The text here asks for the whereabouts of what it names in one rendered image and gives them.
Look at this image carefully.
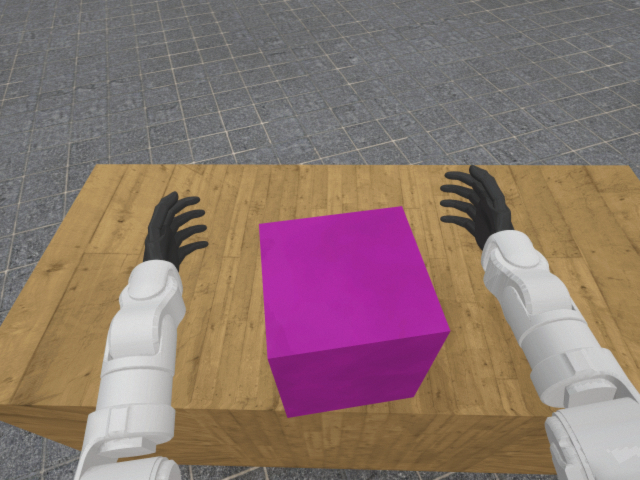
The robot right upper arm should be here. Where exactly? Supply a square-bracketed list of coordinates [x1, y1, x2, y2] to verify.
[545, 397, 640, 480]

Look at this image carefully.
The robot right hand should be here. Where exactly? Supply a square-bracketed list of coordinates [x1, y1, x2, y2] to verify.
[440, 165, 514, 251]

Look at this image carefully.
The left robot forearm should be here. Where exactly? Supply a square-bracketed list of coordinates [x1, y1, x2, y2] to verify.
[73, 260, 186, 480]

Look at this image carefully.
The pedestal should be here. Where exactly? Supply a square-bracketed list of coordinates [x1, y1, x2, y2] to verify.
[0, 164, 640, 475]

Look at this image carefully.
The robot left hand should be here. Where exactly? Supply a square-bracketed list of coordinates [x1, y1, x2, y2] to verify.
[143, 191, 209, 273]

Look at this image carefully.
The robot left upper arm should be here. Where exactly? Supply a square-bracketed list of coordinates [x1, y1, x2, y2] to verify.
[80, 456, 181, 480]

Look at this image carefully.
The right robot forearm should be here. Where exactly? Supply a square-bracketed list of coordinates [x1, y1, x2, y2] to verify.
[481, 230, 640, 409]

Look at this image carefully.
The carton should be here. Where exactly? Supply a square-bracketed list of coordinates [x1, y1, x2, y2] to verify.
[259, 206, 450, 418]

